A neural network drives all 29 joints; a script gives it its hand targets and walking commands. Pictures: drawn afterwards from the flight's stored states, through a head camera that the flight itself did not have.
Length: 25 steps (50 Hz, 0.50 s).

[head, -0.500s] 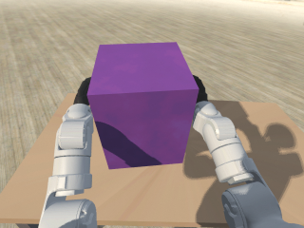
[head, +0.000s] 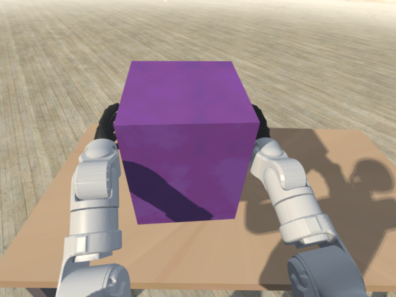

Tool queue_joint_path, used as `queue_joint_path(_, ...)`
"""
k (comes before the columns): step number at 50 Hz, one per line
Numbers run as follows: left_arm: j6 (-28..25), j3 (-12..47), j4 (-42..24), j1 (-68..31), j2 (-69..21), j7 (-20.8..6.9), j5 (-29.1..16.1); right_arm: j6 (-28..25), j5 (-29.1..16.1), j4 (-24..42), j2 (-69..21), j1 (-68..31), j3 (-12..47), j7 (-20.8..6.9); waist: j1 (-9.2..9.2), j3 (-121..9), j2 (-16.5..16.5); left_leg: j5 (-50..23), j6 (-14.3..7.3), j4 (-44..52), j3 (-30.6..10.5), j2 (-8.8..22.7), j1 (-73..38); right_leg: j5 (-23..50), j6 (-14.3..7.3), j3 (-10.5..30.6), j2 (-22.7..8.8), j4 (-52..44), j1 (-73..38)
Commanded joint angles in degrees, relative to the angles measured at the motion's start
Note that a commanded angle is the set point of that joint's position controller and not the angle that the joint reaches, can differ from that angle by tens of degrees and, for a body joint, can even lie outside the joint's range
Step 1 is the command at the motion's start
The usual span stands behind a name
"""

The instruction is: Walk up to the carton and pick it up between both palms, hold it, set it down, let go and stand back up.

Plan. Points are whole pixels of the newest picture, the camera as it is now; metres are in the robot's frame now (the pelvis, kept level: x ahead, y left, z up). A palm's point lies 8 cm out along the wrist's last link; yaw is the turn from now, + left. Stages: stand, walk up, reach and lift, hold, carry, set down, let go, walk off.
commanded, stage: hold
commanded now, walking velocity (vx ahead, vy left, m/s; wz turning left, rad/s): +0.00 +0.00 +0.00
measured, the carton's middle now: (184, 142) +0.38 +0.01 +0.19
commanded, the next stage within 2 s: none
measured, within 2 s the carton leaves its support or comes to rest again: neither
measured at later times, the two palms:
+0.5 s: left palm (107, 140) +0.37 +0.16 +0.20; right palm (254, 136) +0.38 -0.14 +0.20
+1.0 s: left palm (105, 138) +0.36 +0.16 +0.21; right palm (256, 134) +0.37 -0.14 +0.21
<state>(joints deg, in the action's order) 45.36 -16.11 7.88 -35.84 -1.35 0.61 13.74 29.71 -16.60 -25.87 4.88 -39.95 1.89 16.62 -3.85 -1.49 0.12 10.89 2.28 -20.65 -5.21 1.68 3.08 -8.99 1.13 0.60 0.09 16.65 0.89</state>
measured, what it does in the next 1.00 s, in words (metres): stands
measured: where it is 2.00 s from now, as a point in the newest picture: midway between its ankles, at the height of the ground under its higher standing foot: outside the picture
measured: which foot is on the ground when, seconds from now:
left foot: down 0.00-1.00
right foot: down 0.00-1.00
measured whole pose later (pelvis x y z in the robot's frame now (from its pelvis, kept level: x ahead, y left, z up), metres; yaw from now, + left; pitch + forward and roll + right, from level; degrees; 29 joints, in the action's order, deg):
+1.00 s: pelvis +0.00 +0.00 +0.00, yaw +1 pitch -6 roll -1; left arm 43.3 -16.5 11.2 -38.7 -0.4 0.9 13.4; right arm 28.6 -15.4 -28.1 4.0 -42.8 -0.8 16.1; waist -3.8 -2.0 0.3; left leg 10.4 2.4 -20.4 -5.8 1.6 4.6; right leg -8.6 1.0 0.1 0.2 15.9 1.8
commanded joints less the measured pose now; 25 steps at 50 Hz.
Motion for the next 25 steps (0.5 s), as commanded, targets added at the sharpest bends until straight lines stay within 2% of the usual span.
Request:
queue_joint_path(1, -6.7, 29.4, -2.8, -47.4, -34.2, -6.7, -10.7, -5.4, -5.9, 23.0, -42.2, -59.4, 19.6, -8.0, 0.93, -25.5, 0.4, -4.7, -1.8, 2.6, 5.1, -5.3, -0.8, 2.7, 1.7, -1.9, 4.0, -2.2, -3.0)
queue_joint_path(2, -6.8, 27.6, -0.7, -48.0, -33.6, -6.8, -10.1, -4.6, -4.8, 18.4, -41.1, -58.6, 16.7, -8.4, 0.09, -22.8, 0.2, -1.2, -2.0, 4.2, 5.1, -5.1, -0.8, -0.4, 2.1, -2.5, 4.2, -3.4, -2.4)
queue_joint_path(3, -7.2, 29.0, -3.0, -50.4, -34.9, -6.6, -10.8, -5.3, -4.7, 18.7, -41.2, -59.8, 16.4, -8.8, 1.35, -24.9, -2.6, -0.3, -1.9, 4.7, 5.7, -5.0, 0.2, -2.2, 1.5, -2.0, 4.2, -2.9, -2.3)
queue_joint_path(4, -7.2, 29.9, -1.9, -50.1, -36.0, -6.8, -11.2, -5.3, -4.9, 18.3, -42.1, -60.4, 16.2, -9.1, 0.51, -26.3, -1.9, 0.5, -1.9, 5.0, 4.8, -5.0, 0.0, -2.4, 1.6, -2.5, 3.5, -3.0, -1.8)
queue_joint_path(5, -7.0, 28.1, 1.5, -51.0, -35.6, -6.7, -10.4, -5.0, -4.1, 14.8, -40.9, -59.8, 15.8, -9.2, 0.58, -21.9, -2.8, 1.5, -1.9, 5.0, 5.6, -5.3, 1.9, -3.6, 1.4, -2.3, 3.5, -3.3, -0.9)
queue_joint_path(6, -7.0, 27.5, -0.3, -50.1, -35.6, -6.8, -10.1, -5.1, -5.4, 15.8, -42.2, -60.7, 16.6, -9.6, 1.11, -25.8, -1.5, -1.9, -1.7, 4.7, 5.0, -5.2, 0.3, -0.2, 1.8, -2.1, 3.8, -2.6, -3.5)
queue_joint_path(7, -6.6, 26.9, 2.9, -47.5, -35.1, -7.2, -9.9, -5.0, -5.1, 15.8, -41.6, -59.9, 16.5, -9.3, 0.93, -24.6, 1.5, -4.4, -1.5, 4.5, 5.0, -5.4, 1.0, 1.8, 2.1, -1.5, 3.9, -2.8, -3.9)
queue_joint_path(8, -6.7, 25.9, 2.6, -49.4, -35.2, -7.6, -9.8, -5.2, -4.6, 16.0, -41.0, -60.1, 16.3, -9.1, 0.44, -26.8, -0.3, -4.2, -1.6, 4.0, 5.0, -5.7, 0.5, 1.9, 2.2, -2.5, 3.9, -2.6, -4.4)
queue_joint_path(9, -6.7, 25.0, 5.0, -48.0, -34.6, -7.7, -8.9, -5.0, -4.5, 13.7, -40.0, -58.8, 15.3, -8.6, -0.45, -23.8, -0.1, -5.8, -1.6, 4.1, 5.2, -5.9, -0.2, 3.3, 2.2, -2.0, 3.6, -2.4, -4.1)
queue_joint_path(10, -7.2, 24.6, 2.7, -49.2, -34.1, -8.0, -8.3, -4.8, -4.3, 12.6, -40.8, -58.6, 16.2, -8.4, -0.32, -23.6, 0.2, -6.2, -1.5, 3.5, 4.8, -6.2, 0.5, 4.8, 2.3, -1.6, 3.7, -2.1, -4.5)
queue_joint_path(11, -7.7, 27.8, -1.8, -50.9, -35.7, -8.2, -9.9, -5.4, -5.4, 13.9, -40.5, -57.8, 16.0, -8.4, -1.39, -29.0, -3.8, -9.8, -0.3, 2.3, 4.5, -6.2, -2.5, 7.2, 1.8, -2.3, 4.0, -1.1, -5.5)
queue_joint_path(12, -7.8, 30.9, -5.0, -50.4, -37.4, -8.1, -11.1, -5.9, -6.0, 15.4, -41.1, -56.5, 17.1, -8.1, -2.46, -31.3, -4.9, -14.5, 0.5, 0.8, 4.4, -6.2, -4.1, 10.7, 1.8, -2.7, 4.3, -0.7, -6.4)
queue_joint_path(13, -7.7, 31.4, -6.6, -50.6, -38.0, -7.9, -11.3, -6.0, -8.0, 17.8, -40.0, -57.5, 18.7, -8.3, -2.11, -34.7, -5.6, -19.1, 1.7, -0.9, 3.9, -5.3, -6.5, 13.8, 1.4, -2.6, 4.7, 0.3, -6.8)
queue_joint_path(14, -7.5, 31.3, -4.9, -49.1, -37.0, -7.6, -11.4, -5.8, -8.1, 17.6, -39.7, -56.3, 18.6, -8.1, -2.61, -33.5, -5.4, -21.6, 1.7, -1.2, 3.9, -5.8, -6.4, 15.8, 1.9, -3.0, 4.9, 0.1, -7.2)
queue_joint_path(15, -7.2, 30.0, -3.0, -46.9, -36.8, -7.5, -11.0, -5.8, -8.3, 18.6, -39.0, -56.8, 20.1, -7.8, -2.35, -32.0, -3.4, -23.1, 1.8, -1.9, 3.9, -5.8, -5.8, 17.9, 1.7, -2.9, 5.4, -0.3, -8.2)
queue_joint_path(16, -6.9, 29.8, -4.7, -44.2, -36.4, -7.4, -9.9, -5.7, -8.9, 19.1, -38.2, -55.3, 20.1, -7.5, -2.0, -31.4, -3.6, -23.1, 1.9, -1.4, 3.6, -5.9, -5.5, 18.7, 2.4, -2.6, 5.2, 0.1, -8.3)
queue_joint_path(17, -6.7, 30.1, -5.3, -43.1, -36.4, -7.6, -10.1, -5.5, -7.8, 20.7, -37.4, -54.9, 20.6, -7.1, -1.91, -31.0, -3.0, -22.1, 1.6, -0.8, 3.5, -5.6, -5.3, 16.8, 1.9, -2.8, 5.2, -0.2, -8.2)
queue_joint_path(18, -6.7, 31.1, -6.1, -46.1, -37.3, -7.6, -10.1, -5.1, -8.0, 18.2, -37.9, -54.5, 20.2, -7.3, -2.24, -28.4, -5.0, -19.7, 2.2, -0.1, 3.6, -5.3, -4.8, 13.9, 1.6, -3.4, 4.9, -0.6, -7.4)
queue_joint_path(19, -6.9, 33.6, -10.2, -45.4, -39.3, -7.0, -11.7, -6.1, -9.4, 23.3, -39.4, -56.3, 21.3, -7.8, -2.46, -33.2, -4.8, -25.0, 2.4, -1.2, 2.9, -5.1, -7.6, 16.9, 1.2, -3.5, 5.5, 0.2, -8.3)
queue_joint_path(20, -6.5, 33.6, -9.8, -44.5, -38.8, -6.9, -10.5, -5.5, -8.5, 20.6, -38.6, -54.2, 21.0, -7.9, -2.69, -29.5, -6.6, -25.2, 3.0, -1.5, 3.1, -5.0, -7.0, 16.2, 1.1, -3.8, 5.3, -0.3, -6.9)
queue_joint_path(21, -7.1, 34.3, -11.0, -46.3, -38.7, -6.7, -12.0, -5.9, -9.5, 23.0, -39.6, -55.2, 22.1, -8.1, -2.42, -31.5, -2.7, -25.0, 2.8, -1.6, 2.6, -4.8, -6.5, 17.1, 1.0, -3.4, 5.7, 0.1, -8.4)
queue_joint_path(22, -7.3, 33.9, -11.1, -45.8, -37.9, -6.3, -11.8, -6.0, -9.7, 23.6, -40.1, -55.3, 21.8, -8.2, -2.49, -31.3, -3.7, -24.2, 2.4, -2.0, 2.9, -5.4, -6.5, 17.2, 0.9, -3.4, 5.7, 0.0, -7.3)
queue_joint_path(23, -7.1, 32.1, -8.2, -42.9, -36.2, -6.1, -10.5, -6.0, -10.0, 25.0, -38.7, -55.0, 22.7, -8.2, -1.13, -29.2, -2.7, -25.2, 2.2, -1.8, 3.1, -5.1, -5.6, 19.5, 1.7, -3.4, 5.5, 0.2, -7.7)
queue_joint_path(24, -6.7, 31.9, -8.6, -41.5, -37.2, -6.2, -10.9, -6.0, -9.8, 25.2, -40.3, -53.8, 23.8, -7.9, -1.29, -29.1, -2.4, -26.5, 1.9, -2.8, 3.1, -5.2, -5.8, 21.6, 1.5, -3.3, 5.4, 0.6, -8.1)
queue_joint_path(25, -7.2, 33.2, -14.3, -42.4, -36.9, -6.4, -11.1, -5.8, -10.3, 26.5, -40.5, -52.6, 25.1, -7.4, -1.11, -31.2, -2.3, -28.7, 1.9, -2.3, 2.9, -5.4, -7.7, 24.8, 1.8, -3.0, 5.4, 0.8, -10.2)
